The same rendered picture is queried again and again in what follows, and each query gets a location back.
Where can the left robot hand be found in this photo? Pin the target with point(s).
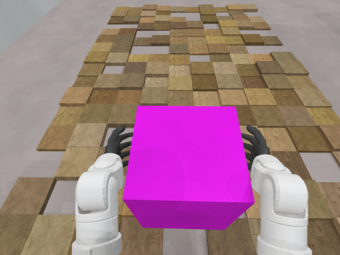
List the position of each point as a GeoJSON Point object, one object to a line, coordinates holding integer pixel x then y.
{"type": "Point", "coordinates": [114, 145]}

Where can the robot left forearm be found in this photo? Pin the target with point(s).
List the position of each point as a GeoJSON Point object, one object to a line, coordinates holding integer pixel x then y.
{"type": "Point", "coordinates": [96, 208]}

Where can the carton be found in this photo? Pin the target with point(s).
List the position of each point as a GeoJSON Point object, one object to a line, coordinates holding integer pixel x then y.
{"type": "Point", "coordinates": [187, 168]}

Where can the robot right forearm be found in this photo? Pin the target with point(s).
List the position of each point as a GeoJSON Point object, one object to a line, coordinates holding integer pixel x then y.
{"type": "Point", "coordinates": [283, 208]}

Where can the right robot hand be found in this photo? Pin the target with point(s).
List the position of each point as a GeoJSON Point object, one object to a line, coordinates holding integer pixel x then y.
{"type": "Point", "coordinates": [258, 147]}

